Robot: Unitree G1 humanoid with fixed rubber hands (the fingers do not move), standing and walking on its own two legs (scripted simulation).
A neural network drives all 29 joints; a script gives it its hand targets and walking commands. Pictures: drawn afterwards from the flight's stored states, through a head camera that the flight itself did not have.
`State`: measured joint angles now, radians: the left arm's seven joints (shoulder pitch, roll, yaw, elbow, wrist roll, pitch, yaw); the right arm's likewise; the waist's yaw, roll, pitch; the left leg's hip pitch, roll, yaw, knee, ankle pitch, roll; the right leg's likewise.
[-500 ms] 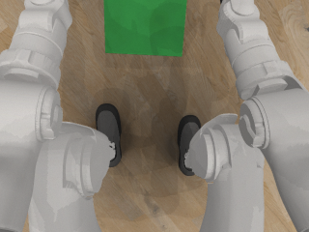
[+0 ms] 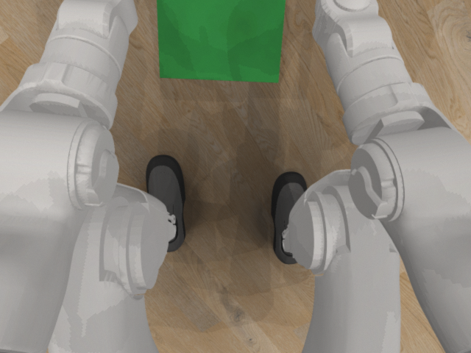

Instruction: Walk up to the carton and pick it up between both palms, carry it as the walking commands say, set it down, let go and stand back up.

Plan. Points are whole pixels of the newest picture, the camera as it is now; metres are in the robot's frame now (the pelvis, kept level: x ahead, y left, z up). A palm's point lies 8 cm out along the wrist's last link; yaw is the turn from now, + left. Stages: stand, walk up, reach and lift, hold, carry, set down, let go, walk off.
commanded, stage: reach and lift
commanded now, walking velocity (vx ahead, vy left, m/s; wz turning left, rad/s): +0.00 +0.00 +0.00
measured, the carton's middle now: out of the picture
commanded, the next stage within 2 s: none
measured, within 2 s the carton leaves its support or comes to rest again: leaves its support in 0.60 s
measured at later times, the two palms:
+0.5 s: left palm out of the picture +0.56 +0.15 -0.19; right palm out of the picture +0.55 -0.10 -0.19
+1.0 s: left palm out of the picture +0.55 +0.15 -0.13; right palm out of the picture +0.54 -0.10 -0.14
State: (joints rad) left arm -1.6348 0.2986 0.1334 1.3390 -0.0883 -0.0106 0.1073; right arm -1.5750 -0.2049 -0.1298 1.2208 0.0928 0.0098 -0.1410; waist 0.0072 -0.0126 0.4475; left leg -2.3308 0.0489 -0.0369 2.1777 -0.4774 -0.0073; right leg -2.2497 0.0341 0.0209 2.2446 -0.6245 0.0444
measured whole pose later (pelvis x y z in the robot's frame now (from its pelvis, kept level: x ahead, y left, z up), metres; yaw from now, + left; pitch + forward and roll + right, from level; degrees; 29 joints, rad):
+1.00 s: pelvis +0.01 +0.01 +0.01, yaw -2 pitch +39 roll -1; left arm -1.45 0.19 0.31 1.03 0.09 0.21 0.09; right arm -1.38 -0.08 -0.34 0.93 -0.08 0.21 -0.15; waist 0.03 -0.02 0.24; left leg -2.34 -0.01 -0.07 2.15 -0.50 -0.04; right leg -2.27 0.08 0.05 2.20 -0.62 0.08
